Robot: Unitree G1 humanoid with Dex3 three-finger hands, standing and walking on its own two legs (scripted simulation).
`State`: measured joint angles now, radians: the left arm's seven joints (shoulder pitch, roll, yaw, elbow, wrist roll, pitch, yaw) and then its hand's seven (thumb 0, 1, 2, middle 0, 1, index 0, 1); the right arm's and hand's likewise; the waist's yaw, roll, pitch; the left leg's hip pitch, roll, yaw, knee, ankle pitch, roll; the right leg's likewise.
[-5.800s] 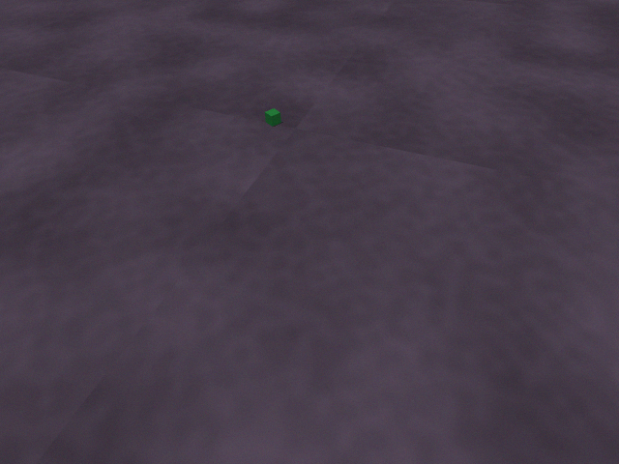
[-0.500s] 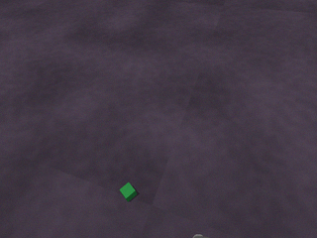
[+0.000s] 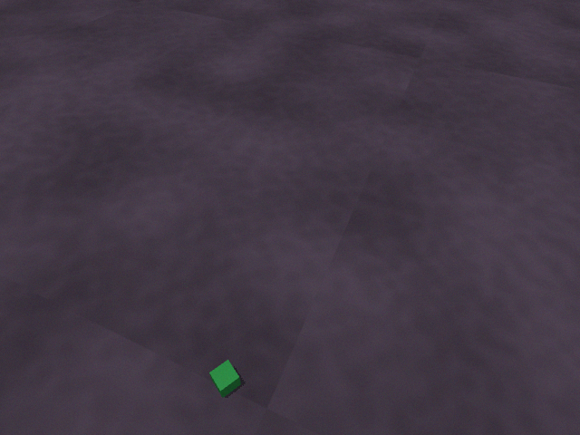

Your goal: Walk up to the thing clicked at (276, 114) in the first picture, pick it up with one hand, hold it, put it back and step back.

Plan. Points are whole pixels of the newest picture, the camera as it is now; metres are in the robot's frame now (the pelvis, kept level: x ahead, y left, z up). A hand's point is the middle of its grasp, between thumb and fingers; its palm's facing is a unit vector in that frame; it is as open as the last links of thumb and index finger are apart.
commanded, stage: walk up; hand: left
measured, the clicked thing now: (225, 378) +0.45 +0.21 -0.73
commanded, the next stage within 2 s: stand in 1.38 s
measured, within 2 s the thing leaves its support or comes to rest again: neither
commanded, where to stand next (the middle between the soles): +0.04 -0.02 m, yaw +0 degrees
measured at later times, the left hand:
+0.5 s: hand out of the picture +0.13 +0.24 -0.14, palm faces +0.01 -0.94 -0.34, open 7.4 cm
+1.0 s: hand out of the picture +0.12 +0.24 -0.14, palm faces +0.00 -0.95 -0.32, open 7.4 cm
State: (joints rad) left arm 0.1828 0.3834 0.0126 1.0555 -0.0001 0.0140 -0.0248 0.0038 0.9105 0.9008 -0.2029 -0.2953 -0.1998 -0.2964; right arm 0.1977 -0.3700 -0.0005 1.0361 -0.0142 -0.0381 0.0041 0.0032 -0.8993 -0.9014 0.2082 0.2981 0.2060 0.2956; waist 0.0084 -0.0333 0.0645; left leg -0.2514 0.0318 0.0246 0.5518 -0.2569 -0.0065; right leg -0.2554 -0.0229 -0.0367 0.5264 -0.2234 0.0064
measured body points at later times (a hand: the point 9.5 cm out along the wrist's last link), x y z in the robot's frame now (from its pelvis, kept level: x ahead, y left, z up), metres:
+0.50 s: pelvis +0.03 -0.01 +0.01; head +0.04 -0.01 +0.46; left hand +0.12 +0.29 -0.11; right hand +0.14 -0.31 -0.12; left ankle +0.03 +0.12 -0.73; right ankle +0.04 -0.13 -0.73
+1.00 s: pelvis +0.03 -0.01 +0.02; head +0.04 +0.00 +0.46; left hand +0.12 +0.29 -0.12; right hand +0.10 -0.31 -0.12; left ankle +0.03 +0.12 -0.73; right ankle +0.04 -0.13 -0.73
